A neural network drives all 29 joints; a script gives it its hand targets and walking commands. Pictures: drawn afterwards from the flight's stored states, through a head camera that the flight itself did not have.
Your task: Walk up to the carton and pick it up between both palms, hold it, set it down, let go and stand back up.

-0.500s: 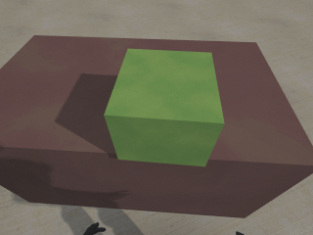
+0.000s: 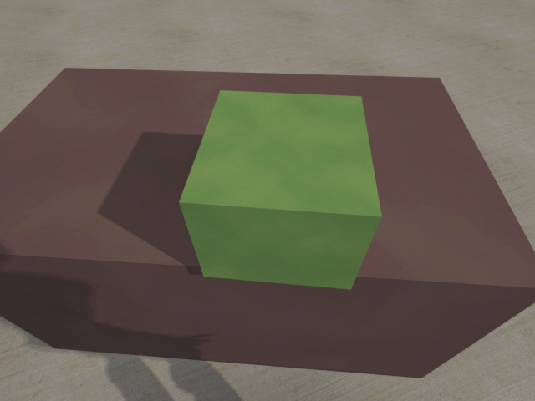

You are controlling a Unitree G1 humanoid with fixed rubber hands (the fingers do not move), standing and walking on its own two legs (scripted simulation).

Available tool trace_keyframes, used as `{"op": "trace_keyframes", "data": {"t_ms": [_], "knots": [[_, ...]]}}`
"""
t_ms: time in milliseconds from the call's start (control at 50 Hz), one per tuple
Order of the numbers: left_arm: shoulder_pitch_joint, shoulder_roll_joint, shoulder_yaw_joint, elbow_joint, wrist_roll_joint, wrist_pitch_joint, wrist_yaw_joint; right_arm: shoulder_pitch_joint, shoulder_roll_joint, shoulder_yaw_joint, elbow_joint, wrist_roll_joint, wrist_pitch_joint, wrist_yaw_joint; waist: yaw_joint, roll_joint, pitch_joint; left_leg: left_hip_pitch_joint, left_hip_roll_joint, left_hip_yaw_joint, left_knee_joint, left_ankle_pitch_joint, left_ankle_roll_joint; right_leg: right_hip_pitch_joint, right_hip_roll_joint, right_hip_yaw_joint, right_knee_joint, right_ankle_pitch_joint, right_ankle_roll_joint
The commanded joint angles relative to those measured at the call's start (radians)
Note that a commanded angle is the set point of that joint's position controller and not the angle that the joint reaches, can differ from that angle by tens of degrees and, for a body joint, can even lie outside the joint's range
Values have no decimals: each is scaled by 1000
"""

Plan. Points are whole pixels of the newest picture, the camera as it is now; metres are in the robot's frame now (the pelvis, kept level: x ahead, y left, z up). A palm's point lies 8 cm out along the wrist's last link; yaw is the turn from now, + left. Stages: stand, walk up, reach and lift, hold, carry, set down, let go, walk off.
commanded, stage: stand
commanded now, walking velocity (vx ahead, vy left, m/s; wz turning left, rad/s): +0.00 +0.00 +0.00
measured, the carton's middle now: (283, 186) +0.49 +0.00 +0.03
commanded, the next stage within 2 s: reach and lift in 1.16 s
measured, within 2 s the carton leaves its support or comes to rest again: neither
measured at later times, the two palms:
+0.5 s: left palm out of the picture +0.01 +0.22 -0.13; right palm out of the picture +0.00 -0.22 -0.13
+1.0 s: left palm out of the picture -0.03 +0.20 -0.14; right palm out of the picture -0.03 -0.20 -0.14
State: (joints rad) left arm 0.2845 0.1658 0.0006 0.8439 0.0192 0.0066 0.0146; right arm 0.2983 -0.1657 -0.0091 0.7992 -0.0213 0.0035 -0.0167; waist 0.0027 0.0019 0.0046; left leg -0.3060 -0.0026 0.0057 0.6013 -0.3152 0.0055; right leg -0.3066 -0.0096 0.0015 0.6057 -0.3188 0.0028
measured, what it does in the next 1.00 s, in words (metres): stands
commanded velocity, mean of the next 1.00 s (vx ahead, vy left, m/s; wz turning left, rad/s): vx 0.00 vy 0.00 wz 0.00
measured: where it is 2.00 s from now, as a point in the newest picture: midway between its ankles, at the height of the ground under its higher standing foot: outside the picture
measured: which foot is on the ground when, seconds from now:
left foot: down 0.00-1.00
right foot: down 0.00-1.00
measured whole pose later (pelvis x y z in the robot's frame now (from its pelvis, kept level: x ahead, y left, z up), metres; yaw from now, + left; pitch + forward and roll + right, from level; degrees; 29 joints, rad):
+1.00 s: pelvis +0.00 +0.00 +0.01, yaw +0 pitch -1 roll +0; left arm 0.31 0.10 0.01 1.13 0.01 0.00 0.04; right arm 0.33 -0.11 -0.01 1.10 -0.01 -0.01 -0.04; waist 0.01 0.00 0.04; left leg -0.21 0.00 0.01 0.47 -0.25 0.01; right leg -0.21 -0.01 0.01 0.47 -0.24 0.01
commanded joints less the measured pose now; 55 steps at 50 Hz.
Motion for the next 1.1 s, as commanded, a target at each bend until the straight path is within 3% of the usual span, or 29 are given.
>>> {"op": "trace_keyframes", "data": {"t_ms": [0, 340, 380, 540, 640, 900, 1080], "knots": [[19, 104, 29, -39, -1, -27, 10, 38, -91, -33, -31, 2, -21, -10, -8, -19, -19, 42, 55, -51, -104, 164, 32, 14, -60, 67, -125, 174, -54], [67, 78, 35, 108, -1, -21, 21, 67, -79, -36, 122, 6, -19, -21, 8, 0, 26, 66, 69, -56, -170, 177, 27, 62, -61, 65, -177, 177, -54], [50, 74, 36, 123, -4, -20, 20, 77, -67, -34, 140, 5, -18, -21, -2, -17, 38, 64, 73, -64, -183, 153, 30, 67, -56, 58, -186, 159, -52], [76, 60, 32, 185, -6, -17, 20, 113, -51, -30, 208, 6, -15, -18, -3, 16, 62, 56, 77, -70, -220, 108, 29, 70, -60, 61, -208, 122, -49], [79, 42, 25, 218, -5, -19, 23, 92, -42, -25, 232, 9, -15, -23, -1, -12, 57, 80, 74, -61, -217, 124, 24, 61, -57, 60, -218, 127, -45], [102, 18, 19, 278, -6, -17, 27, 112, -15, -15, 290, 8, -15, -25, -1, 18, 99, 59, 73, -64, -241, 102, 20, 60, -60, 63, -229, 124, -39], [100, 8, 9, 289, -3, -23, 29, 113, -11, -10, 312, 8, -19, -25, 3, -18, 67, 84, 81, -63, -234, 151, 27, 66, -68, 65, -237, 123, -39]]}}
